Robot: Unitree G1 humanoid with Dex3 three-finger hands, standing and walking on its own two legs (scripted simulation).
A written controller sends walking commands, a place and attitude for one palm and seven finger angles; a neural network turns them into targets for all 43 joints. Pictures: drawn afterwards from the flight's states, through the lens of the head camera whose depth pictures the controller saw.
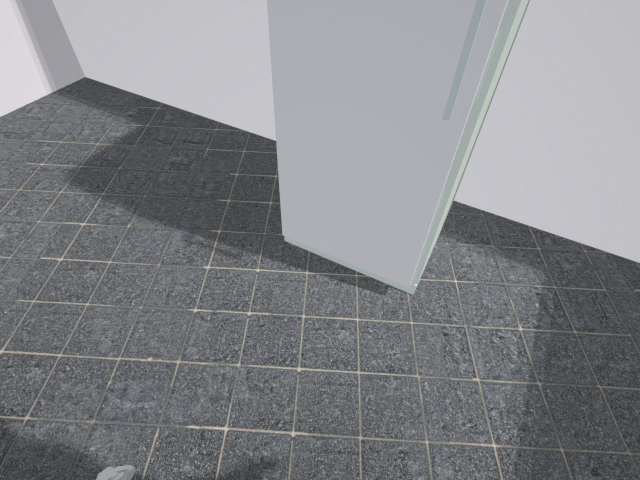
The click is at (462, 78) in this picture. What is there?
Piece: fridge door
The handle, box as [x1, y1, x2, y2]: [442, 0, 486, 120]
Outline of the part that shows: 486,0 476,1 443,114 443,119 449,120 454,107 454,103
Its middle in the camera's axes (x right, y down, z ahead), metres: +0.30 -0.39 +0.76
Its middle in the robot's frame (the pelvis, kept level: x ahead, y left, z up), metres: +0.87 -0.24 +0.19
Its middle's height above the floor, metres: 0.95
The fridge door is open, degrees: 0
